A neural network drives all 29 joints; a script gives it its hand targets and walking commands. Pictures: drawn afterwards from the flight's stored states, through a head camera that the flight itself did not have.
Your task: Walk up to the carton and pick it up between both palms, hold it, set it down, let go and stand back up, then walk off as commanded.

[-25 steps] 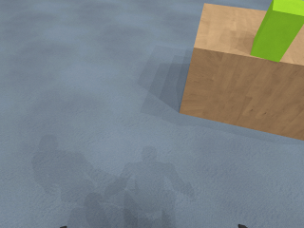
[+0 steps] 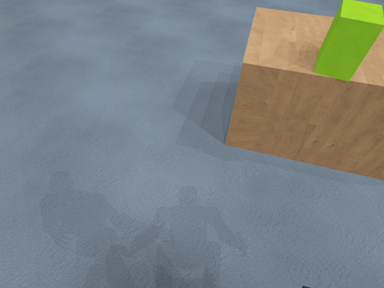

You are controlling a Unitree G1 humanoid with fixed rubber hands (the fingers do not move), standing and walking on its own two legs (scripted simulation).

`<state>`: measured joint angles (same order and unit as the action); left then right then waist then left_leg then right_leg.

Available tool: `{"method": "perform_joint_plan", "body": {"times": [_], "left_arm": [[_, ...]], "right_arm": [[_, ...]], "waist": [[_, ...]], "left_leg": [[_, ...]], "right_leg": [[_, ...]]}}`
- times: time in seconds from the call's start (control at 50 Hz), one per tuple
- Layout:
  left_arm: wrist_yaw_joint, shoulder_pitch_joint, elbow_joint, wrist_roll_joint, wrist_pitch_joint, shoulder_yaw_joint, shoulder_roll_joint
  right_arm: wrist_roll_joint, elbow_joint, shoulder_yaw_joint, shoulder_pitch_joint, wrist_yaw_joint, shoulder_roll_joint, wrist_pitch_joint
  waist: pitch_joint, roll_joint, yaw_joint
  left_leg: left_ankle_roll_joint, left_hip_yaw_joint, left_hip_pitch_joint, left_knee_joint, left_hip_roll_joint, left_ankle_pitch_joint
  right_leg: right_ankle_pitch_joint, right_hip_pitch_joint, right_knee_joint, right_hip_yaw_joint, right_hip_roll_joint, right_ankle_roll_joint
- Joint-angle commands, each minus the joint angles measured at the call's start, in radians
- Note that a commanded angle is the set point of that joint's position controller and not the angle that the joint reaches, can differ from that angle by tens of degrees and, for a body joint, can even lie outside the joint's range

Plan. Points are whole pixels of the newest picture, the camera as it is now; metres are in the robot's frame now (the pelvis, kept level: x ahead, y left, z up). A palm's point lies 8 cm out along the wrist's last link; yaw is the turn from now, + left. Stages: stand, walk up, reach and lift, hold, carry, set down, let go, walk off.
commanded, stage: stand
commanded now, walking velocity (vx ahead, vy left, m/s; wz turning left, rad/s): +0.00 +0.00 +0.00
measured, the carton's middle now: (346, 40) +1.15 -0.70 -0.01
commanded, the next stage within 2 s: none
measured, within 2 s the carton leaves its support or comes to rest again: neither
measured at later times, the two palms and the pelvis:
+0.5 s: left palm out of the picture +0.07 +0.28 -0.13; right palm out of the picture +0.08 -0.28 -0.12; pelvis +0.01 +0.00 +0.00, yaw +0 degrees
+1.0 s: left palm out of the picture +0.08 +0.28 -0.13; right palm out of the picture +0.09 -0.28 -0.12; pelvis +0.01 +0.00 +0.00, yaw -1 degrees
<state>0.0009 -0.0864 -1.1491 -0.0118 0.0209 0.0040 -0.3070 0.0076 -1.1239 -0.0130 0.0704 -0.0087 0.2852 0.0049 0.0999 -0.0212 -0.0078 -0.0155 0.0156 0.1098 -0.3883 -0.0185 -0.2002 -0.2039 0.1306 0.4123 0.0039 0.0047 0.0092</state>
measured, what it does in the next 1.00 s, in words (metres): stands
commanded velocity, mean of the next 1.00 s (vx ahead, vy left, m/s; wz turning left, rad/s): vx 0.00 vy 0.00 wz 0.00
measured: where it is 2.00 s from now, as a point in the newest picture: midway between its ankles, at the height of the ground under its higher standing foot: outside the picture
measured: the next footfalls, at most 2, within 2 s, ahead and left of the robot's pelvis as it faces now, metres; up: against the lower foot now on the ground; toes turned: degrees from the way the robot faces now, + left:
none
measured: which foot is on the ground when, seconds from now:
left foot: down 0.00-1.00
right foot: down 0.00-1.00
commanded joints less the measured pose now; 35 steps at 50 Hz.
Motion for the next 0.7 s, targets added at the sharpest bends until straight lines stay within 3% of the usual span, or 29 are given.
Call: {"method": "perform_joint_plan", "body": {"times": [0.0, 0.02, 0.04, 0.06, 0.1, 0.14, 0.16, 0.18, 0.2, 0.22, 0.24, 0.26, 0.28, 0.3, 0.32, 0.34, 0.36, 0.38, 0.4, 0.42, 0.44, 0.46, 0.48, 0.52, 0.58, 0.62, 0.64, 0.66, 0.68], "left_arm": [[-0.012, 0.069, 0.070, -0.005, 0.022, 0.045, -0.253], [-0.016, 0.066, 0.073, -0.005, 0.011, 0.039, -0.228], [-0.015, 0.032, 0.074, 0.004, 0.018, 0.048, -0.250], [-0.015, 0.032, 0.078, 0.002, 0.022, 0.044, -0.245], [-0.012, 0.034, 0.063, -0.001, 0.032, 0.040, -0.225], [-0.007, 0.030, 0.079, 0.005, 0.021, 0.042, -0.233], [-0.012, 0.037, 0.070, 0.011, 0.023, 0.038, -0.223], [-0.003, 0.017, 0.074, 0.002, 0.028, 0.045, -0.231], [-0.004, 0.007, 0.062, -0.003, 0.023, 0.031, -0.200], [-0.011, 0.069, 0.094, -0.002, 0.020, 0.032, -0.212], [-0.011, 0.048, 0.084, 0.001, 0.023, 0.037, -0.212], [-0.014, 0.029, 0.080, 0.002, 0.021, 0.037, -0.207], [-0.013, 0.052, 0.073, -0.003, 0.022, 0.031, -0.231], [-0.014, 0.026, 0.070, 0.001, 0.021, 0.038, -0.230], [-0.014, 0.032, 0.070, 0.003, 0.026, 0.042, -0.240], [-0.015, 0.069, 0.078, -0.006, 0.021, 0.036, -0.227], [-0.013, 0.029, 0.071, 0.008, 0.029, 0.035, -0.210], [-0.013, 0.042, 0.072, 0.000, 0.024, 0.034, -0.238], [-0.020, 0.042, 0.064, 0.011, 0.022, 0.047, -0.238], [-0.011, 0.052, 0.069, 0.006, 0.021, 0.046, -0.256], [-0.015, 0.031, 0.072, 0.002, 0.021, 0.050, -0.236], [-0.014, 0.027, 0.069, 0.005, 0.023, 0.043, -0.242], [-0.009, 0.058, 0.071, -0.002, 0.017, 0.045, -0.231], [-0.009, 0.012, 0.063, 0.009, 0.013, 0.040, -0.213], [-0.013, 0.023, 0.066, 0.003, 0.027, 0.049, -0.247], [-0.011, 0.025, 0.069, 0.000, 0.024, 0.039, -0.214], [-0.012, 0.035, 0.056, -0.003, 0.026, 0.045, -0.251], [-0.014, 0.035, 0.061, -0.001, 0.025, 0.052, -0.255], [-0.009, 0.025, 0.063, 0.013, 0.027, 0.047, -0.244]], "right_arm": [[0.000, 0.073, -0.042, -0.053, 0.013, 0.224, 0.019], [0.002, 0.085, -0.043, -0.073, 0.013, 0.245, 0.025], [0.006, 0.070, -0.048, -0.030, 0.009, 0.253, 0.026], [0.000, 0.070, -0.040, -0.033, 0.015, 0.226, 0.026], [0.004, 0.068, -0.038, -0.026, 0.016, 0.224, 0.030], [-0.004, 0.065, -0.037, -0.028, 0.018, 0.230, 0.028], [-0.003, 0.075, -0.027, -0.046, 0.013, 0.211, 0.031], [-0.003, 0.072, -0.035, -0.047, 0.018, 0.242, 0.032], [-0.005, 0.063, -0.037, -0.027, 0.023, 0.263, 0.031], [0.004, 0.081, -0.031, -0.075, 0.018, 0.221, 0.028], [-0.006, 0.068, -0.031, -0.044, 0.014, 0.233, 0.027], [-0.003, 0.056, -0.041, -0.014, 0.015, 0.251, 0.031], [0.004, 0.056, -0.039, -0.011, 0.012, 0.250, 0.023], [-0.003, 0.069, -0.034, -0.046, 0.009, 0.250, 0.025], [-0.002, 0.071, -0.052, -0.051, 0.014, 0.262, 0.025], [0.001, 0.079, -0.044, -0.026, 0.017, 0.248, 0.026], [0.001, 0.063, -0.043, -0.061, 0.019, 0.260, 0.027], [-0.002, 0.071, -0.037, -0.049, 0.016, 0.239, 0.028], [0.003, 0.058, -0.042, -0.037, 0.012, 0.251, 0.025], [0.003, 0.063, -0.023, -0.067, 0.016, 0.205, 0.024], [0.000, 0.070, -0.039, -0.064, 0.018, 0.235, 0.025], [-0.007, 0.063, -0.032, -0.047, 0.017, 0.232, 0.026], [-0.004, 0.068, -0.026, -0.052, 0.020, 0.230, 0.034], [0.001, 0.073, -0.040, -0.069, 0.014, 0.255, 0.033], [-0.003, 0.049, -0.033, -0.023, 0.015, 0.234, 0.026], [0.007, 0.068, -0.027, -0.037, 0.013, 0.235, 0.037], [0.003, 0.064, -0.031, -0.048, 0.013, 0.242, 0.026], [0.001, 0.073, -0.037, -0.050, 0.010, 0.249, 0.025], [0.013, 0.074, -0.039, -0.055, 0.008, 0.261, 0.023]], "waist": [[-0.087, -0.016, 0.001], [-0.086, 0.030, 0.010], [-0.123, -0.001, 0.004], [-0.116, 0.036, -0.004], [-0.130, -0.005, -0.005], [-0.110, 0.051, -0.006], [-0.133, 0.045, -0.014], [-0.147, 0.083, -0.021], [-0.129, 0.072, -0.009], [-0.117, -0.005, -0.005], [-0.139, 0.027, -0.011], [-0.142, -0.012, -0.011], [-0.121, -0.049, 0.016], [-0.104, -0.007, -0.015], [-0.139, -0.036, 0.007], [-0.098, -0.015, 0.023], [-0.144, 0.027, -0.003], [-0.128, 0.020, 0.008], [-0.105, 0.066, 0.001], [-0.148, 0.031, 0.000], [-0.130, 0.039, -0.010], [-0.118, 0.052, 0.002], [-0.090, -0.011, 0.008], [-0.116, 0.057, -0.013], [-0.121, 0.029, -0.002], [-0.109, 0.033, 0.008], [-0.102, 0.032, -0.005], [-0.133, 0.003, 0.009], [-0.129, 0.044, -0.009]], "left_leg": [[0.036, -0.083, 0.013, 0.098, -0.097, 0.028], [0.045, -0.096, -0.003, 0.097, -0.102, 0.020], [0.040, -0.104, -0.027, 0.111, -0.098, 0.054], [0.047, -0.100, 0.013, 0.093, -0.110, 0.091], [0.044, -0.085, -0.010, 0.092, -0.100, 0.071], [0.049, -0.089, 0.010, 0.094, -0.106, 0.138], [0.046, -0.088, 0.010, 0.099, -0.110, 0.118], [0.035, -0.078, -0.012, 0.082, -0.099, 0.118], [0.040, -0.087, -0.019, 0.095, -0.103, 0.100], [0.039, -0.083, 0.002, 0.089, -0.108, 0.087], [0.042, -0.088, -0.030, 0.088, -0.105, 0.083], [0.044, -0.085, -0.020, 0.092, -0.109, 0.076], [0.036, -0.091, -0.045, 0.108, -0.100, 0.064], [0.041, -0.095, -0.031, 0.089, -0.109, 0.088], [0.044, -0.094, -0.063, 0.090, -0.112, 0.065], [0.031, -0.075, -0.033, 0.091, -0.107, 0.107], [0.038, -0.094, -0.066, 0.095, -0.109, 0.102], [0.035, -0.090, -0.015, 0.085, -0.109, 0.091], [0.036, -0.090, -0.005, 0.114, -0.104, 0.092], [0.036, -0.084, -0.010, 0.106, -0.100, 0.098], [0.036, -0.089, -0.033, 0.098, -0.107, 0.110], [0.031, -0.079, -0.022, 0.101, -0.099, 0.084], [0.028, -0.075, 0.008, 0.108, -0.100, 0.055], [0.036, -0.069, -0.010, 0.094, -0.104, 0.059], [0.042, -0.084, -0.032, 0.101, -0.115, 0.076], [0.046, -0.084, -0.036, 0.092, -0.119, 0.108], [0.045, -0.085, -0.019, 0.098, -0.108, 0.100], [0.045, -0.083, -0.041, 0.093, -0.114, 0.103], [0.034, -0.068, -0.035, 0.085, -0.107, 0.124]], "right_leg": [[0.034, 0.020, -0.132, 0.132, -0.134, 0.026], [0.054, 0.058, -0.139, 0.128, -0.129, 0.028], [0.069, 0.016, -0.130, 0.112, -0.117, 0.017], [0.105, -0.012, -0.136, 0.129, -0.129, 0.028], [0.137, -0.017, -0.107, 0.134, -0.135, 0.021], [0.172, -0.029, -0.114, 0.114, -0.138, 0.020], [0.162, -0.023, -0.113, 0.138, -0.138, 0.028], [0.184, -0.016, -0.120, 0.129, -0.149, 0.029], [0.165, -0.012, -0.120, 0.115, -0.134, 0.021], [0.154, -0.003, -0.111, 0.097, -0.127, 0.007], [0.129, 0.004, -0.107, 0.111, -0.130, 0.018], [0.137, 0.003, -0.118, 0.118, -0.132, 0.028], [0.075, 0.046, -0.123, 0.106, -0.108, 0.014], [0.086, 0.054, -0.140, 0.107, -0.114, 0.012], [0.113, 0.016, -0.154, 0.107, -0.122, 0.016], [0.154, 0.022, -0.128, 0.098, -0.129, 0.008], [0.160, 0.020, -0.131, 0.128, -0.128, 0.014], [0.153, -0.007, -0.126, 0.115, -0.127, 0.014], [0.144, -0.003, -0.120, 0.118, -0.128, 0.018], [0.137, -0.045, -0.133, 0.112, -0.125, 0.011], [0.163, -0.006, -0.119, 0.116, -0.127, 0.015], [0.158, 0.005, -0.113, 0.127, -0.122, 0.019], [0.135, 0.010, -0.131, 0.119, -0.120, 0.008], [0.155, -0.008, -0.127, 0.125, -0.135, 0.022], [0.157, 0.001, -0.119, 0.136, -0.135, 0.036], [0.157, 0.024, -0.117, 0.124, -0.129, 0.028], [0.132, 0.015, -0.128, 0.125, -0.122, 0.027], [0.172, 0.011, -0.121, 0.121, -0.127, 0.022], [0.155, -0.004, -0.128, 0.122, -0.130, 0.016]]}}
